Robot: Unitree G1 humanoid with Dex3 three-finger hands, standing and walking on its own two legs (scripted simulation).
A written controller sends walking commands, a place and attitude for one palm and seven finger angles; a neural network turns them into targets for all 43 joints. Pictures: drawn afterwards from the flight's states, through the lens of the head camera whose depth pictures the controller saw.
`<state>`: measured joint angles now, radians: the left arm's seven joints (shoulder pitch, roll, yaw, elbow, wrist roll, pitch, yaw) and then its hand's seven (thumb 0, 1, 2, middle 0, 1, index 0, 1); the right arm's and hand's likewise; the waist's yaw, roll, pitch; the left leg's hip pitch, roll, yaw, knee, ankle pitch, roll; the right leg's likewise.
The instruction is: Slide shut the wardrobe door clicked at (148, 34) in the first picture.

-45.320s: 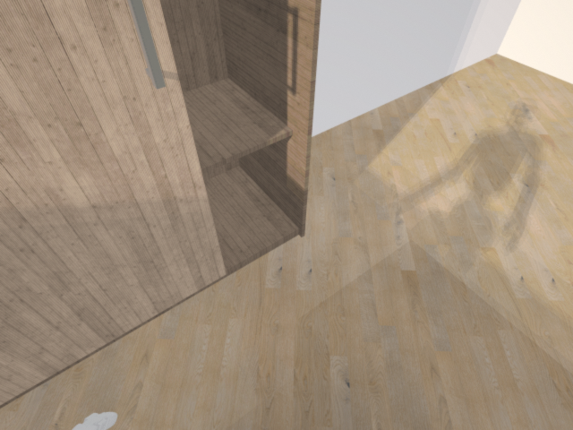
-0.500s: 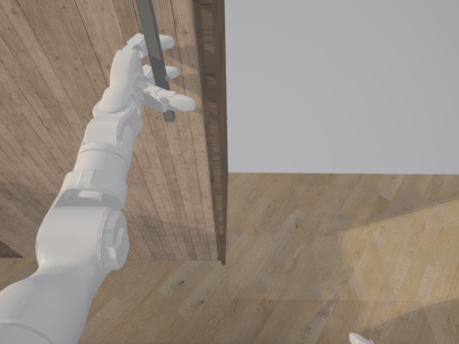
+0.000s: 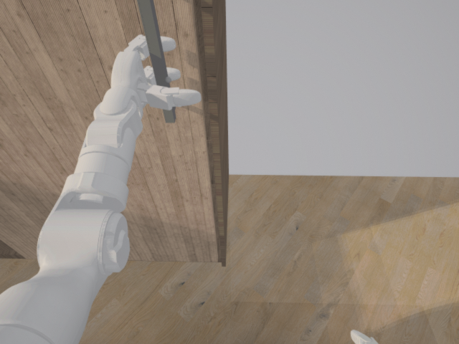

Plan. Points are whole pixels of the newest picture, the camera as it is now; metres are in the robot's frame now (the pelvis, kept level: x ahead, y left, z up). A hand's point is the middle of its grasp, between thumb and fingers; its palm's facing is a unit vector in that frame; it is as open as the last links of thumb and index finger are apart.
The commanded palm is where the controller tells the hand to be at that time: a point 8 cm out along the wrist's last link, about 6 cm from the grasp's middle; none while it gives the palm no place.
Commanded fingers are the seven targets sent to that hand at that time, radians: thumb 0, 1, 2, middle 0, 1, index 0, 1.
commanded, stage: grip the handle and tug to test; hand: left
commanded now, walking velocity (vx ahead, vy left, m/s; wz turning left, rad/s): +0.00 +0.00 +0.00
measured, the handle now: (160, 57) +0.54 +0.12 +0.24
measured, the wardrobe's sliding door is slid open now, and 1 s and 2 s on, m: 0.01 0.01 0.00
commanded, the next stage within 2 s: tug the door sideways, standing still in 1.18 s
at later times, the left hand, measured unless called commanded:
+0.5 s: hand (170, 78) +0.49 +0.10 +0.23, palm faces -0.03 -1.00 +0.00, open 5.2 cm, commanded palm +0.46 +0.16 +0.23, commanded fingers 0.00 0.90 0.90 -0.45 -1.40 -0.45 -1.40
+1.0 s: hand (170, 79) +0.49 +0.10 +0.23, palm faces -0.03 -1.00 +0.03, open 5.2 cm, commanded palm +0.44 +0.17 +0.23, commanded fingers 0.00 0.90 0.90 -0.45 -1.40 -0.45 -1.40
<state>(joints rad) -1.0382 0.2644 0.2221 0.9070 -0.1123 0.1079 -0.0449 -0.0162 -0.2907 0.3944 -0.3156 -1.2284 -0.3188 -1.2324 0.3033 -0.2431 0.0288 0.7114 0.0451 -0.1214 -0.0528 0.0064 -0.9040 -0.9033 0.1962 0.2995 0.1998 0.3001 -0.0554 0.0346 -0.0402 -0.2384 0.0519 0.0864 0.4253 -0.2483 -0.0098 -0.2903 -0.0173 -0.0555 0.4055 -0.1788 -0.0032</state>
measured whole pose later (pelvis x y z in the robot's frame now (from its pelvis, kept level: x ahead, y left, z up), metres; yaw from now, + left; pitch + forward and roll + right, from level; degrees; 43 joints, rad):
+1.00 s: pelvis +0.01 +0.00 +0.00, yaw -2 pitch +4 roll +0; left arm -0.93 0.27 0.27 0.77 -0.12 0.15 -0.05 0.01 0.77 0.80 -0.40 -1.40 -0.42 -1.40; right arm 0.30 -0.25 0.02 0.67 0.05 -0.08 -0.05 0.01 -0.90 -0.90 0.20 0.30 0.20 0.30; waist -0.07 0.04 -0.05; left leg -0.20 0.06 0.12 0.40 -0.26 -0.01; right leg -0.27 0.00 -0.02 0.39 -0.18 0.00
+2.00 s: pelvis +0.02 +0.01 +0.00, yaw +3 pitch +4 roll -1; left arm -1.06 0.11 0.03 0.78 -0.14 0.22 0.16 0.00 0.80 0.82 -0.31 -1.34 -0.24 -1.40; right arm 0.28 -0.20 0.02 0.79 0.03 -0.11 -0.02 0.01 -0.90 -0.90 0.20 0.30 0.20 0.30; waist 0.01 0.04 -0.04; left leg -0.26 0.02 0.02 0.48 -0.29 0.00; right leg -0.29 -0.05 -0.09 0.46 -0.24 0.02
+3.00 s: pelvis +0.05 -0.13 -0.02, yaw +2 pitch -2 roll -2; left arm -0.90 0.27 0.12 0.29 -0.09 -0.03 0.10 -0.03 0.79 0.87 -0.45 -1.40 -0.15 -1.31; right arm 0.03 -0.20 -0.05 0.61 0.05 -0.08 0.02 0.01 -0.91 -0.90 0.19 0.30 0.20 0.30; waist 0.16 0.04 0.31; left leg -0.21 0.20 0.04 0.59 -0.33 -0.11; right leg -0.49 -0.04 0.00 0.94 -0.38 -0.01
